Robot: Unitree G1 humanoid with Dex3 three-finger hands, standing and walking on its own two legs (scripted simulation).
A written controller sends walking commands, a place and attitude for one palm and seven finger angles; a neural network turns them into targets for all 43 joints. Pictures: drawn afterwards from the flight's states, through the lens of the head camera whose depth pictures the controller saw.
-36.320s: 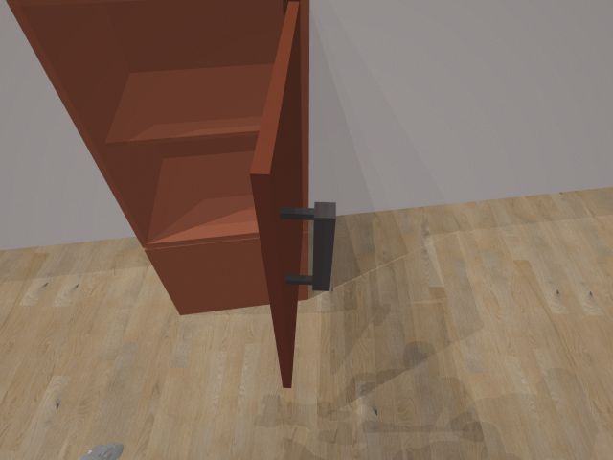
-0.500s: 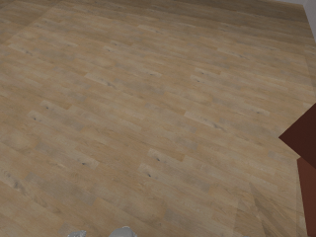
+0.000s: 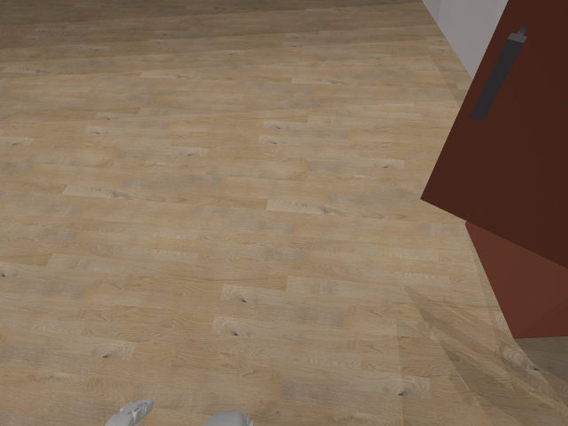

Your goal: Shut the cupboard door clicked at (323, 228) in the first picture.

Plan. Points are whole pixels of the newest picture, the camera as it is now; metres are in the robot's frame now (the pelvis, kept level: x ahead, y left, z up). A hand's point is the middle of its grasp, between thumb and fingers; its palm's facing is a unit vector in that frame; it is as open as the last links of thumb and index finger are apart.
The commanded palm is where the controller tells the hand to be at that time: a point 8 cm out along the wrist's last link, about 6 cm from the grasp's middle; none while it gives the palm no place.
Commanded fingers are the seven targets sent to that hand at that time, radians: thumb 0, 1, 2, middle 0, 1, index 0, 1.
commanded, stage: turn to face it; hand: left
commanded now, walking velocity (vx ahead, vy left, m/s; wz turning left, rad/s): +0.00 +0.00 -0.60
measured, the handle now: (499, 75) +0.69 -0.37 +0.10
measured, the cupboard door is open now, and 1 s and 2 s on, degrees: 51 51 51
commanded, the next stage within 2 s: take the last steps up to it in 0.92 s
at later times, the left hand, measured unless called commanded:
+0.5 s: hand (170, 396) +0.18 +0.21 -0.15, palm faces -0.27 -0.95 -0.19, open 7.4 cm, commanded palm none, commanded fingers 0.00 0.90 0.90 -0.20 -0.30 -0.20 -0.30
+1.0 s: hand (212, 382) +0.20 +0.15 -0.17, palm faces -0.45 -0.87 -0.18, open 7.4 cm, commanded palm none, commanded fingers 0.00 0.90 0.90 -0.20 -0.30 -0.20 -0.30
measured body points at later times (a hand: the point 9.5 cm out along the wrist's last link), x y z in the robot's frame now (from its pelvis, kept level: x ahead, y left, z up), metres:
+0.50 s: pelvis +0.03 +0.04 +0.02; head +0.09 +0.05 +0.46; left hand +0.19 +0.26 -0.14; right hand +0.02 -0.22 -0.11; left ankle +0.05 +0.13 -0.73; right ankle -0.04 -0.10 -0.65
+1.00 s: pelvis +0.05 +0.02 +0.00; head +0.09 +0.02 +0.45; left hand +0.23 +0.19 -0.15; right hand -0.02 -0.23 -0.13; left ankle +0.11 +0.11 -0.73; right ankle -0.02 -0.10 -0.73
